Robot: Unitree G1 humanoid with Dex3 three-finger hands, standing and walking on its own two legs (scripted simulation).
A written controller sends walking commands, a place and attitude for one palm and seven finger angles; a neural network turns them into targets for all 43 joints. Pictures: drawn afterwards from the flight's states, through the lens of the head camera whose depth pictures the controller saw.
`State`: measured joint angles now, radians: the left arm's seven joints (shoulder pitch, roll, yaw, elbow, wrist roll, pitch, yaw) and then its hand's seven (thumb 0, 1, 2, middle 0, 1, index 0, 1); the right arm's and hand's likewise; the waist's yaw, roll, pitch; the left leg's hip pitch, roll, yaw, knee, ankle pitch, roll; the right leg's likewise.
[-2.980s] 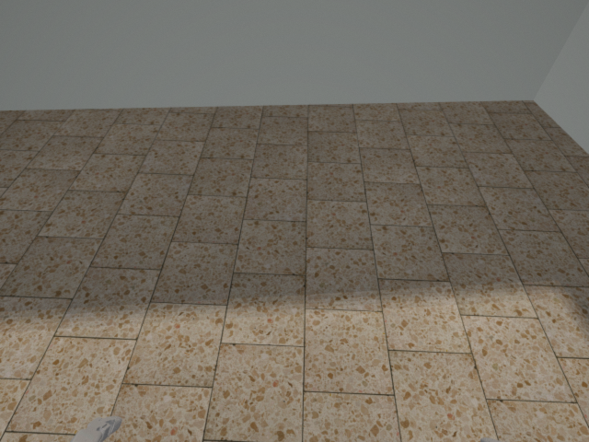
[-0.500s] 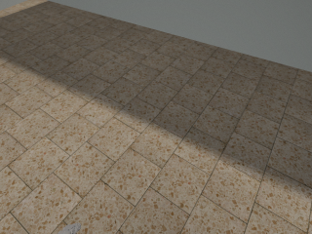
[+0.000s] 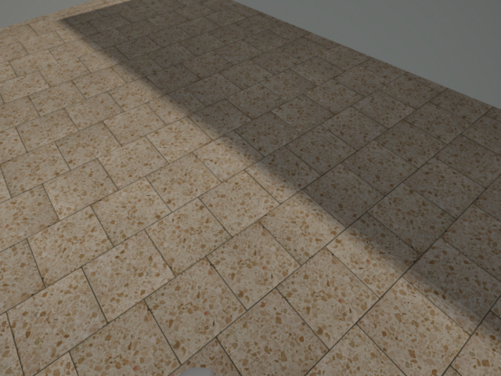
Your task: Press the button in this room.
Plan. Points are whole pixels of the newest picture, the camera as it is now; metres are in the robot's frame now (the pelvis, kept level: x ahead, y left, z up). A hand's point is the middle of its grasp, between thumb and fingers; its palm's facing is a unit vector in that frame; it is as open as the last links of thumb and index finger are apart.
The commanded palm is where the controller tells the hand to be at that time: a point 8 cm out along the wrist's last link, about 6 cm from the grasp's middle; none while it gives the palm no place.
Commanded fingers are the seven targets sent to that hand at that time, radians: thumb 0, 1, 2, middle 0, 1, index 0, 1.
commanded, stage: turn or walk to find it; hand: left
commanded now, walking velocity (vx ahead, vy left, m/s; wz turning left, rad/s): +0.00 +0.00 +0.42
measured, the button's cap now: out of the picture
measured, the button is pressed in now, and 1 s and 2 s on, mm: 0 0 0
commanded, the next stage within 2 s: none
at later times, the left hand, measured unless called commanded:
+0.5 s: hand out of the picture +0.02 +0.27 -0.16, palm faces +0.20 -0.95 -0.24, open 7.3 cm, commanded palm none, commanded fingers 0.00 0.90 0.90 -0.20 -0.30 -0.20 -0.30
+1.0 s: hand out of the picture -0.05 +0.19 -0.14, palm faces +0.41 -0.87 -0.27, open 7.3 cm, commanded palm none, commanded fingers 0.00 0.90 0.90 -0.20 -0.30 -0.20 -0.30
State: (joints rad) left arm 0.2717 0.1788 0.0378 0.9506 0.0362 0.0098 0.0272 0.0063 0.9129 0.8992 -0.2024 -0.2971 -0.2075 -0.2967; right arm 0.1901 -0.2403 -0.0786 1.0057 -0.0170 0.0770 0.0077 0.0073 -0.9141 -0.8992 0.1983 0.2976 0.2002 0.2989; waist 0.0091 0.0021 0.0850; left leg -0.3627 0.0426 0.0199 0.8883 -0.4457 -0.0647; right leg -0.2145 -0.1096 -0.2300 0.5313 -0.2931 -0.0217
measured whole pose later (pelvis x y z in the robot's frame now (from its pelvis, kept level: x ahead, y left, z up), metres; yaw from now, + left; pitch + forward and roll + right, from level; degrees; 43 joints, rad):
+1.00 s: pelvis -0.04 -0.01 +0.00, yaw +25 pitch -2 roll +2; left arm 0.22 0.15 0.03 0.93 0.02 0.00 0.03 0.01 0.92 0.90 -0.20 -0.30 -0.21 -0.30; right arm 0.27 -0.26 -0.10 1.02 -0.03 0.08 0.01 0.01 -0.91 -0.90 0.20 0.30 0.20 0.30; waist -0.04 0.04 0.06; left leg -0.48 0.03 -0.05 1.15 -0.34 -0.08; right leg -0.16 -0.07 -0.17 0.48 -0.29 -0.04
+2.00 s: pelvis -0.08 -0.03 +0.00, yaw +50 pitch -2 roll +2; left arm 0.20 0.15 0.02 0.92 0.02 0.01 0.03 0.01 0.91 0.90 -0.20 -0.30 -0.21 -0.30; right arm 0.28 -0.26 -0.10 1.01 -0.03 0.08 0.01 0.01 -0.91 -0.90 0.20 0.30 0.20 0.30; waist -0.05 0.05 0.06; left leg -0.49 0.02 -0.05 1.17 -0.34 -0.07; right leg -0.18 -0.08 -0.16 0.49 -0.29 -0.03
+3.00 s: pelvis -0.10 -0.06 +0.00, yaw +75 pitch -2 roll +2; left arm 0.20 0.15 0.02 0.93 0.02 0.01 0.03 0.01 0.91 0.90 -0.20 -0.30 -0.21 -0.30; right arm 0.27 -0.26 -0.10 1.01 -0.03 0.08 0.01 0.01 -0.91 -0.90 0.20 0.30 0.20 0.30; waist -0.04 0.06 0.06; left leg -0.49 0.01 -0.04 1.16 -0.36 -0.06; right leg -0.18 -0.08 -0.17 0.50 -0.29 -0.03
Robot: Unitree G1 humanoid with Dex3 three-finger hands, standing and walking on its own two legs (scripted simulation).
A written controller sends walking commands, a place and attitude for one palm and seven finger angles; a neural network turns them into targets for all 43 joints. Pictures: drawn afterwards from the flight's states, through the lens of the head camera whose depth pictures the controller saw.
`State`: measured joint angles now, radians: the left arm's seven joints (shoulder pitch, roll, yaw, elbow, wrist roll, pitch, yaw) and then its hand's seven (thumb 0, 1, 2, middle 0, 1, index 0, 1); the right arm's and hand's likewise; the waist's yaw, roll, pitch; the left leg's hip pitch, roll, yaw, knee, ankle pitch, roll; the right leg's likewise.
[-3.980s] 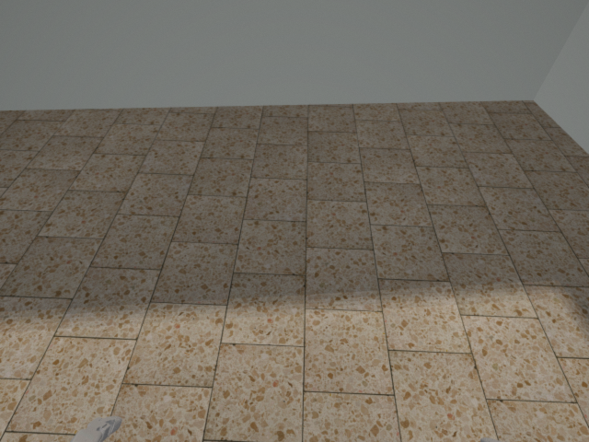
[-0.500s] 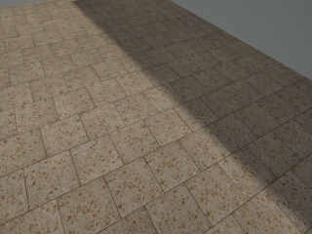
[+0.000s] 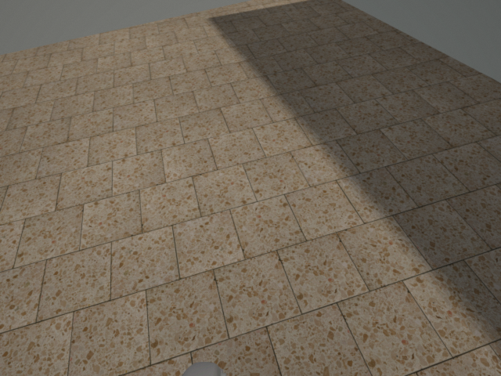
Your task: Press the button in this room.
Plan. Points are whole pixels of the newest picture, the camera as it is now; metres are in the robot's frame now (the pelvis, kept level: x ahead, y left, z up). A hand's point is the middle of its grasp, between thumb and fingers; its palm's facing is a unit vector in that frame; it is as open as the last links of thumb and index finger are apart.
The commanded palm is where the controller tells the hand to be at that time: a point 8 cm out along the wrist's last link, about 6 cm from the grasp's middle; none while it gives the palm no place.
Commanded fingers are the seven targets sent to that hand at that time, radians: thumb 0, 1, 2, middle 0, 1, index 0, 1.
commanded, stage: turn or walk to find it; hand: left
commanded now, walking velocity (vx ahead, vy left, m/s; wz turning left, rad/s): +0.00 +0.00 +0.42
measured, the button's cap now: out of the picture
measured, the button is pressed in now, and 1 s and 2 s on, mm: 0 0 0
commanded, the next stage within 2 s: none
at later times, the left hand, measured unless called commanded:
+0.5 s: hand out of the picture -0.02 +0.28 -0.17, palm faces +0.25 -0.94 -0.24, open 7.3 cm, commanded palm none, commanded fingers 0.00 0.90 0.90 -0.20 -0.30 -0.20 -0.30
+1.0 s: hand out of the picture -0.04 +0.20 -0.14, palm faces +0.40 -0.87 -0.28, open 7.3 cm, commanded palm none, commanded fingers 0.00 0.90 0.90 -0.20 -0.30 -0.20 -0.30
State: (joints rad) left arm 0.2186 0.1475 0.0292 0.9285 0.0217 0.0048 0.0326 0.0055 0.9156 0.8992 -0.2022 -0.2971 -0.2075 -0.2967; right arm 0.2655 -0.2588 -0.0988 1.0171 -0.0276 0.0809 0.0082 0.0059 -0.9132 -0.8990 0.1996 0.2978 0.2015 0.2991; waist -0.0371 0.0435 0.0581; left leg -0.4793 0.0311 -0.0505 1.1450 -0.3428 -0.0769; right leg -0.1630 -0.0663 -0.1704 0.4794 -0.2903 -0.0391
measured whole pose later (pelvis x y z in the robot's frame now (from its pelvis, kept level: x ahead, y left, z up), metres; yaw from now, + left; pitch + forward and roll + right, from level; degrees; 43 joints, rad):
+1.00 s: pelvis -0.04 +0.00 +0.00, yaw +25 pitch -2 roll +2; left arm 0.20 0.15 0.02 0.92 0.02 0.01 0.03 0.01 0.91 0.90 -0.20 -0.30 -0.21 -0.30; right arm 0.28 -0.26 -0.10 1.01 -0.03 0.08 0.01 0.01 -0.91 -0.90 0.20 0.30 0.20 0.30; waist -0.05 0.05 0.06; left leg -0.49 0.02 -0.05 1.17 -0.34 -0.07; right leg -0.18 -0.08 -0.16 0.49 -0.29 -0.03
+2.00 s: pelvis -0.08 -0.02 +0.00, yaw +51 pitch -2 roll +2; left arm 0.20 0.15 0.02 0.93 0.02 0.01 0.03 0.01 0.91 0.90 -0.20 -0.30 -0.21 -0.30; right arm 0.27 -0.26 -0.10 1.01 -0.03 0.08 0.01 0.01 -0.91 -0.90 0.20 0.30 0.20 0.30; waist -0.04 0.06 0.06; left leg -0.49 0.01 -0.04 1.16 -0.36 -0.06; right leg -0.18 -0.08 -0.17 0.50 -0.29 -0.03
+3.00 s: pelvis -0.12 -0.07 +0.00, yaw +76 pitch -1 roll +1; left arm 0.23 0.15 0.03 0.93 0.03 0.01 0.03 0.01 0.91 0.90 -0.20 -0.30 -0.21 -0.30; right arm 0.24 -0.25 -0.09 1.01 -0.02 0.08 0.01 0.01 -0.91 -0.90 0.20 0.30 0.20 0.30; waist -0.02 0.03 0.08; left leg -0.43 0.03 -0.02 1.04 -0.41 -0.07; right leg -0.21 -0.11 -0.20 0.51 -0.28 -0.01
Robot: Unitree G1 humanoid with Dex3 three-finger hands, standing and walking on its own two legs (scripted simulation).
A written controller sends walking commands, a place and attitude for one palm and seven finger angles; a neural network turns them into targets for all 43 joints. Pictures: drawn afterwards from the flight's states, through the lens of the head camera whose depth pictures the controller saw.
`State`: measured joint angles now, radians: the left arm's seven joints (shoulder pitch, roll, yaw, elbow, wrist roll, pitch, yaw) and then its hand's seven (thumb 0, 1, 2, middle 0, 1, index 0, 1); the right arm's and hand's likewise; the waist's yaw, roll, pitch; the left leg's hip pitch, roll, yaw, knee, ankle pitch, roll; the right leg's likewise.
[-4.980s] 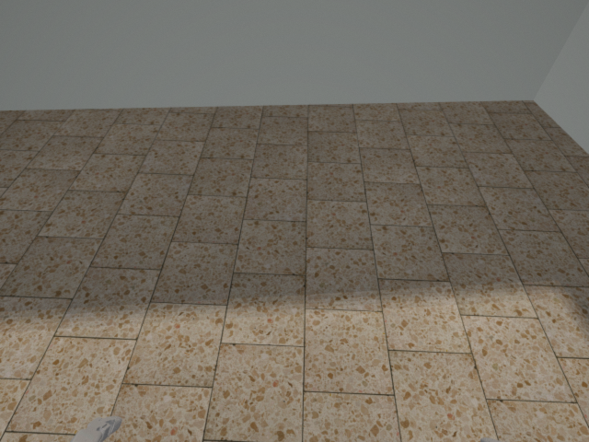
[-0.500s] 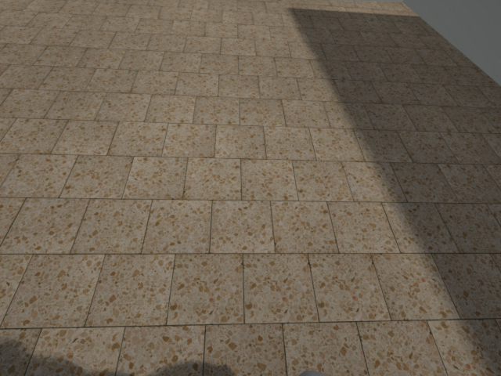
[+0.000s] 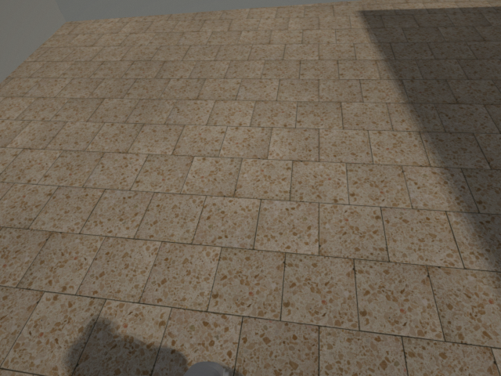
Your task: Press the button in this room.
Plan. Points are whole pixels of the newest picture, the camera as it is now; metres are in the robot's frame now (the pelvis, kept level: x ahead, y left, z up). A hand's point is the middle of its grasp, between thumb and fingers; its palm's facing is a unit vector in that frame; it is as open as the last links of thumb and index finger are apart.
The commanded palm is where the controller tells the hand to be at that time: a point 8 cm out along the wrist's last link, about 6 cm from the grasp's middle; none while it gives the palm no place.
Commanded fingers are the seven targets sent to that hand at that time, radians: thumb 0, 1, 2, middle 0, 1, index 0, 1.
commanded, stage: turn or walk to find it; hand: left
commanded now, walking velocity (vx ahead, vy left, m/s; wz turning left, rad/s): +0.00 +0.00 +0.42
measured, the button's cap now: out of the picture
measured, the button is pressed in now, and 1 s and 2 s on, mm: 0 0 0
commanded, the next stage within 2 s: none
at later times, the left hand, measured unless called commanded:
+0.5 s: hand out of the picture -0.03 +0.28 -0.18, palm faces +0.25 -0.94 -0.23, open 7.3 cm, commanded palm none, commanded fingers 0.00 0.90 0.90 -0.20 -0.30 -0.20 -0.30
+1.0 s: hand out of the picture -0.04 +0.20 -0.14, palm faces +0.40 -0.87 -0.29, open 7.3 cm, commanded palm none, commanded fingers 0.00 0.90 0.90 -0.20 -0.30 -0.20 -0.30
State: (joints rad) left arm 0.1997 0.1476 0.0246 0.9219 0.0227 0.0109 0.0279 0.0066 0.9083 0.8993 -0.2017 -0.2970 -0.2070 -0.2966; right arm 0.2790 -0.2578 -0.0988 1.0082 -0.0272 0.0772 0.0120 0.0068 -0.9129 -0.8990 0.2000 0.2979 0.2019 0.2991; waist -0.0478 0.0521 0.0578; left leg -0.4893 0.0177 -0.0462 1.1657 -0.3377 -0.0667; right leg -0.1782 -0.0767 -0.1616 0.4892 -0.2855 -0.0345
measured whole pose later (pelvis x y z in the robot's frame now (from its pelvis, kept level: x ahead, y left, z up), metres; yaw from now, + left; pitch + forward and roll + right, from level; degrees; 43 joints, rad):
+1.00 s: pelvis -0.04 +0.00 +0.00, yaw +25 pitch -2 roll +2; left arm 0.20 0.15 0.02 0.93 0.02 0.01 0.03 0.01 0.91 0.90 -0.20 -0.30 -0.21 -0.30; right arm 0.27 -0.26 -0.10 1.01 -0.03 0.08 0.01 0.01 -0.91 -0.90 0.20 0.30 0.20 0.30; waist -0.04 0.06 0.06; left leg -0.49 0.01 -0.04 1.16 -0.36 -0.06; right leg -0.18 -0.08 -0.17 0.50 -0.29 -0.03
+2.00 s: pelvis -0.10 -0.03 +0.00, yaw +50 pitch -1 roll +1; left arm 0.23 0.15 0.03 0.93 0.03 0.01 0.03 0.01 0.91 0.90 -0.20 -0.30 -0.21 -0.30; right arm 0.24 -0.25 -0.09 1.01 -0.02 0.08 0.01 0.01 -0.91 -0.90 0.20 0.30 0.20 0.30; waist -0.02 0.03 0.08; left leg -0.43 0.03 -0.02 1.04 -0.41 -0.07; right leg -0.21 -0.11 -0.20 0.51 -0.28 -0.01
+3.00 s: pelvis -0.13 -0.08 +0.00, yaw +75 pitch -1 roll +2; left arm 0.23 0.16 0.03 0.94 0.03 0.00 0.03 0.01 0.92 0.90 -0.20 -0.30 -0.21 -0.30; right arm 0.24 -0.26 -0.09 1.01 -0.02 0.08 0.01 0.01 -0.91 -0.90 0.20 0.30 0.20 0.30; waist -0.01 0.03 0.07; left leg -0.42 0.05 -0.02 1.02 -0.41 -0.08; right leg -0.20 -0.11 -0.21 0.51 -0.29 -0.02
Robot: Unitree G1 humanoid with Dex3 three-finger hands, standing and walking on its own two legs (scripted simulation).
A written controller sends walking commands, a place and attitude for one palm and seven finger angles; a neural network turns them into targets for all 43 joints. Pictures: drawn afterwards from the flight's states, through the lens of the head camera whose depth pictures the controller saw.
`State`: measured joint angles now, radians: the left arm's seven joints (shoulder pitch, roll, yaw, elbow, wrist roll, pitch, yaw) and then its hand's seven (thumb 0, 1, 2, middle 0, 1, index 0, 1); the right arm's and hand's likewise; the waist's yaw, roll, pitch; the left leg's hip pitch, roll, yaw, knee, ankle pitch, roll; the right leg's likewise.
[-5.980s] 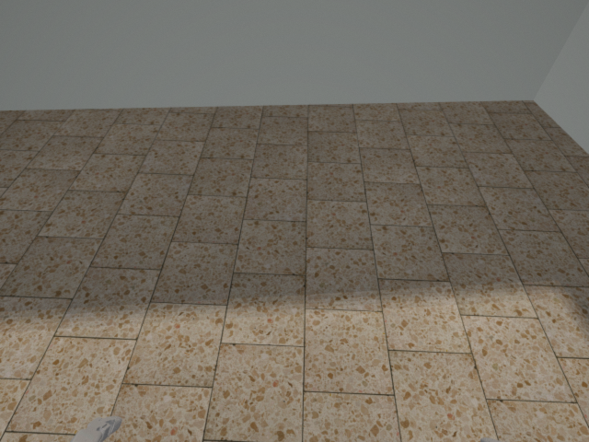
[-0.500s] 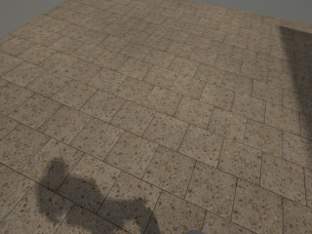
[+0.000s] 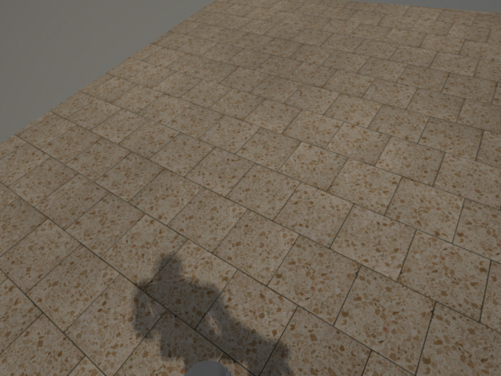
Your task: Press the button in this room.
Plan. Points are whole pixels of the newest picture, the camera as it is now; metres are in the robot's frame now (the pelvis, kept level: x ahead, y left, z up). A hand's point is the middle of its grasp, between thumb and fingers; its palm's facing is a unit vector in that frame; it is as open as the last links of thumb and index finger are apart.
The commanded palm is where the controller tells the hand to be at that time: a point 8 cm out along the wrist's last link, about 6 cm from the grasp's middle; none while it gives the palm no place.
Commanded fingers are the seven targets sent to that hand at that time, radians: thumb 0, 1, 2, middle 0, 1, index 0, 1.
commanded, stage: turn or walk to find it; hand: left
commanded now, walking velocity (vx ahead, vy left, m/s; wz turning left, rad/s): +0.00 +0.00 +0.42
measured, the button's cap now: out of the picture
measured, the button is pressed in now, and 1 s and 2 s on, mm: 0 0 0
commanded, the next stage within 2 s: none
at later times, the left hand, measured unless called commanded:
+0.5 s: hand out of the picture -0.03 +0.27 -0.17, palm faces +0.25 -0.94 -0.25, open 7.3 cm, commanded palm none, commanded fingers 0.00 0.90 0.90 -0.20 -0.30 -0.20 -0.30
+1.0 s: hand out of the picture -0.08 +0.20 -0.16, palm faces +0.42 -0.87 -0.26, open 7.3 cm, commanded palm none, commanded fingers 0.00 0.90 0.90 -0.20 -0.30 -0.20 -0.30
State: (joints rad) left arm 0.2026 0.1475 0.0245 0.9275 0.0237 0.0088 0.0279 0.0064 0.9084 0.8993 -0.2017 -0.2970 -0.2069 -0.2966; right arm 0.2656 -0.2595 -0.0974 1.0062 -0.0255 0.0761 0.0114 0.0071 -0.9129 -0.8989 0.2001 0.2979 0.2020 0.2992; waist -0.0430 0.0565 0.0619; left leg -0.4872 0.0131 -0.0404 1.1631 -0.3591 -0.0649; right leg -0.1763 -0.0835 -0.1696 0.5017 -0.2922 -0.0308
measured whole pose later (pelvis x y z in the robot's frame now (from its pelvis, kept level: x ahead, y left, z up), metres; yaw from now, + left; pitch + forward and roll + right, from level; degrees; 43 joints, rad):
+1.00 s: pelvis -0.06 +0.00 +0.00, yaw +25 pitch -1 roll +1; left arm 0.23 0.15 0.03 0.93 0.03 0.01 0.03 0.01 0.91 0.90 -0.20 -0.30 -0.21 -0.30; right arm 0.24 -0.25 -0.09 1.01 -0.02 0.08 0.01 0.01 -0.91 -0.90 0.20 0.30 0.20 0.30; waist -0.02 0.03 0.08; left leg -0.43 0.03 -0.02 1.04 -0.41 -0.07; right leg -0.21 -0.11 -0.20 0.51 -0.28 -0.01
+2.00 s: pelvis -0.11 -0.03 +0.00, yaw +50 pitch -1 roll +2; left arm 0.23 0.16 0.03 0.94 0.03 0.00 0.03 0.01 0.92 0.90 -0.20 -0.30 -0.21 -0.30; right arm 0.24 -0.26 -0.09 1.01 -0.02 0.08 0.01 0.01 -0.91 -0.90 0.20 0.30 0.20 0.30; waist -0.01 0.03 0.07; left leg -0.42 0.05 -0.02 1.02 -0.41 -0.08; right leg -0.20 -0.11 -0.21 0.51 -0.29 -0.02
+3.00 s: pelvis -0.13 -0.09 +0.00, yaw +75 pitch -2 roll +2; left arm 0.23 0.16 0.03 0.95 0.03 0.00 0.03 0.00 0.92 0.90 -0.20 -0.30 -0.21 -0.30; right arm 0.25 -0.26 -0.09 1.03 -0.03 0.09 0.01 0.01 -0.91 -0.90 0.20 0.30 0.20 0.30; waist -0.01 0.04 0.07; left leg -0.42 0.05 -0.03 1.06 -0.38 -0.08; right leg -0.21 -0.10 -0.24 0.50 -0.26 -0.05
